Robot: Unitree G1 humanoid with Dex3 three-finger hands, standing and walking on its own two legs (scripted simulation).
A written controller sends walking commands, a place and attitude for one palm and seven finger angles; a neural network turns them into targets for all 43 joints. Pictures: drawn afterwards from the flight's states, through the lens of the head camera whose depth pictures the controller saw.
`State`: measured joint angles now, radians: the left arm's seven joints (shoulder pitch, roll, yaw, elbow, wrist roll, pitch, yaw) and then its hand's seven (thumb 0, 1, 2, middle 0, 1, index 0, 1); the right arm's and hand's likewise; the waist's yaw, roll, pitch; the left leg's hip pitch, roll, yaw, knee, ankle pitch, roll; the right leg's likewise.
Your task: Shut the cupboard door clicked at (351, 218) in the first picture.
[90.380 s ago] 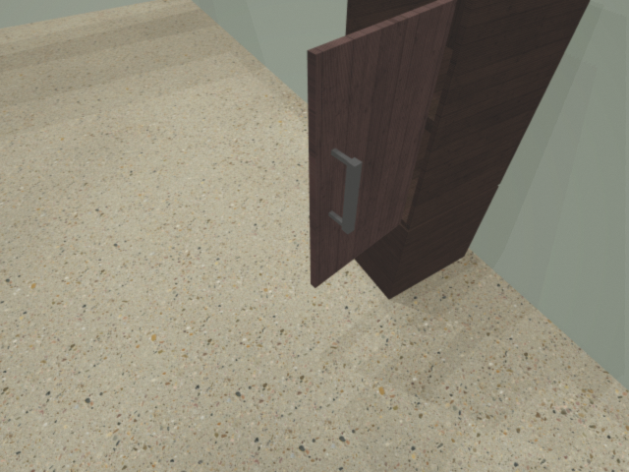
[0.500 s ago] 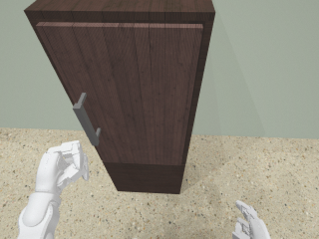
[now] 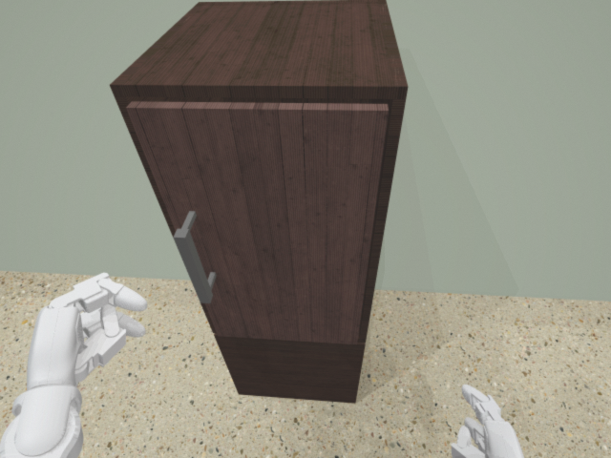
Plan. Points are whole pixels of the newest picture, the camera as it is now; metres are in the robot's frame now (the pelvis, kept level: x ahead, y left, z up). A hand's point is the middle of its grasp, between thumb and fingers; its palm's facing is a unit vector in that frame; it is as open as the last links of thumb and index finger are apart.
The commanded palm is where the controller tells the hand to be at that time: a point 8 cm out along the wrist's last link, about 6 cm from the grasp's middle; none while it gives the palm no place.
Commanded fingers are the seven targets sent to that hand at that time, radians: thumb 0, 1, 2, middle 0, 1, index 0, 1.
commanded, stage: draw the hand back to the body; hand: left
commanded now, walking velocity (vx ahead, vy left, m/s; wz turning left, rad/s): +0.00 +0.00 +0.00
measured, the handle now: (198, 259) +0.43 +0.23 -0.01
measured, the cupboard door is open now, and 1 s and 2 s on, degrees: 0 0 0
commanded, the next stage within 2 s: step back with the hand held close in 0.78 s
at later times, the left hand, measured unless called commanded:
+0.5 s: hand (40, 307) +0.21 +0.27 +0.18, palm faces +0.49 -0.77 -0.41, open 6.8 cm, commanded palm +0.16 +0.30 +0.19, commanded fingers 0.00 0.90 0.90 -0.20 -0.30 -0.20 -0.30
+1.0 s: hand (53, 309) +0.21 +0.26 +0.18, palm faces +0.48 -0.77 -0.43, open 7.4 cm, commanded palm +0.15 +0.29 +0.19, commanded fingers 0.00 0.90 0.90 -0.20 -0.30 -0.20 -0.30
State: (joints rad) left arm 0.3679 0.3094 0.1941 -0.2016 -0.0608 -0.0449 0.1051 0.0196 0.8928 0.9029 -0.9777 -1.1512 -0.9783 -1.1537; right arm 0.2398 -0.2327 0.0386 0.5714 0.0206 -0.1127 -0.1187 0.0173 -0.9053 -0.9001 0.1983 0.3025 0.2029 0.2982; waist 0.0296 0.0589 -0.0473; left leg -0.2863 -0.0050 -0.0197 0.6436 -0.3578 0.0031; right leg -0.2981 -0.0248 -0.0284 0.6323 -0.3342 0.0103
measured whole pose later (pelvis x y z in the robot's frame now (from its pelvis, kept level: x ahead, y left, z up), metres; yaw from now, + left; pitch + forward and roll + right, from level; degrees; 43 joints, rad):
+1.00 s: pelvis +0.01 -0.01 +0.02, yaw +0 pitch -2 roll -1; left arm 0.43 0.34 0.38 -0.33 -0.05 -0.12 0.11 0.02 0.89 0.90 -0.21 -0.30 -0.21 -0.31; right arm 0.20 -0.24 0.01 0.62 0.00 -0.10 -0.07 0.02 -0.90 -0.90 0.20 0.30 0.20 0.30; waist 0.03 0.09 -0.01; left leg -0.15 0.02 -0.03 0.47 -0.29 -0.01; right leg -0.14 0.00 -0.04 0.43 -0.25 0.00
